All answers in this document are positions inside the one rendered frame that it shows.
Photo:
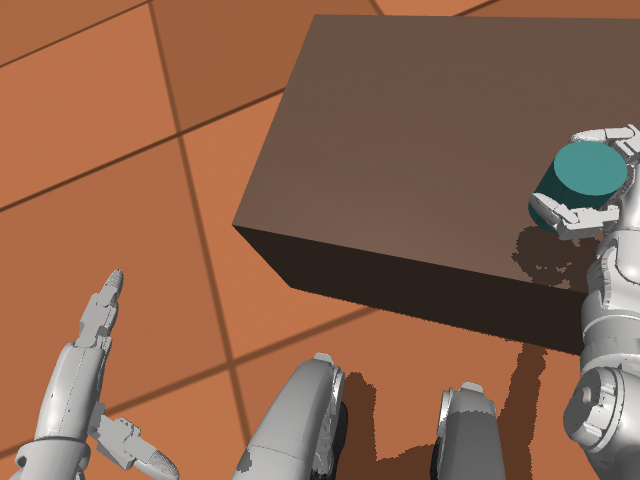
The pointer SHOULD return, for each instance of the left robot hand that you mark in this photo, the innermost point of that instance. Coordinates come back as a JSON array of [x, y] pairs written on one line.
[[71, 406]]

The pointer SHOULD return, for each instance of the left robot foot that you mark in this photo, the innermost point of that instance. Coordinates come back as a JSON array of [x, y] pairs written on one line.
[[337, 446]]

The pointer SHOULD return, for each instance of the right robot hand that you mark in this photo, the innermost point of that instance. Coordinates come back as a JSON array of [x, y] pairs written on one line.
[[620, 212]]

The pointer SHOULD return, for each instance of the right robot arm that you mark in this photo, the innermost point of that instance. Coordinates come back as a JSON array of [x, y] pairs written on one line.
[[603, 415]]

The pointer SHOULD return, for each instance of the left robot arm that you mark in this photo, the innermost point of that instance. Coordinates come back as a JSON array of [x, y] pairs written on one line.
[[52, 458]]

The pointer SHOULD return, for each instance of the can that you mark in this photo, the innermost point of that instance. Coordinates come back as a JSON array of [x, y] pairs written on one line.
[[582, 174]]

